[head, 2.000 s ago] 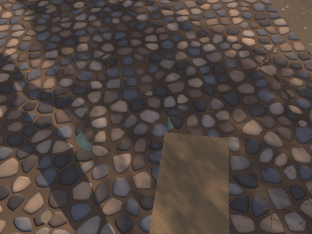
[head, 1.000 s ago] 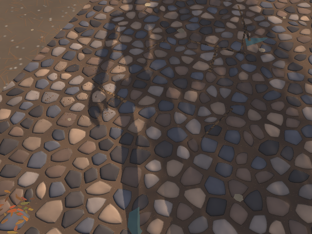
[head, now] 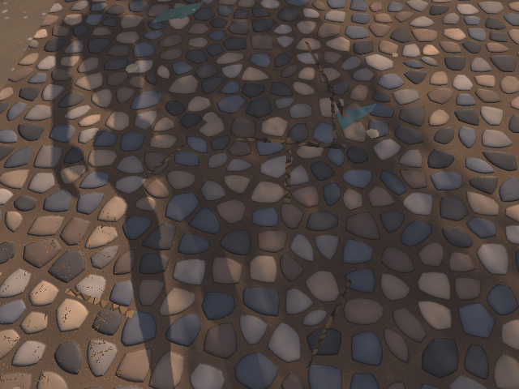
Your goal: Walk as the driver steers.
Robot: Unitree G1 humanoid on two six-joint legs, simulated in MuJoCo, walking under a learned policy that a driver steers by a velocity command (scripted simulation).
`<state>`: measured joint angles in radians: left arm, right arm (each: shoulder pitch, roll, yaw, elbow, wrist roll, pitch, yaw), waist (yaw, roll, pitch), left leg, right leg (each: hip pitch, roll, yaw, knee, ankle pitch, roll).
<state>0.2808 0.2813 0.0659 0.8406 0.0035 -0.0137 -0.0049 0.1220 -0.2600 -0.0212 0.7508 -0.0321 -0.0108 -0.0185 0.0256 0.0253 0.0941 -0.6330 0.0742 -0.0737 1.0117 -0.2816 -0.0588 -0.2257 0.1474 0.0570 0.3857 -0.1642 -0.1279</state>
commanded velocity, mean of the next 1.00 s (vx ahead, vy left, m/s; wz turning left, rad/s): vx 0.03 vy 0.00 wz -0.40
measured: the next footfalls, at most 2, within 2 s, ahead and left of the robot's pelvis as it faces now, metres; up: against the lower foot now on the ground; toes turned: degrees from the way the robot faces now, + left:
left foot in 0.26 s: +0.17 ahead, +0.13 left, +0.00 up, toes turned -14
right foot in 0.70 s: +0.05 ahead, -0.06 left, +0.00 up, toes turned -21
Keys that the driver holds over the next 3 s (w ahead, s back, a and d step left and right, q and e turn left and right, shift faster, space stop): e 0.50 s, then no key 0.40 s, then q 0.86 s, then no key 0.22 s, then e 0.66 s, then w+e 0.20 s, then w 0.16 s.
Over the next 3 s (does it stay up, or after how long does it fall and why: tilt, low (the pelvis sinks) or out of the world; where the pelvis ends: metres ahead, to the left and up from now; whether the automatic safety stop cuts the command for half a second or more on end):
stays up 0.02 0.06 0.01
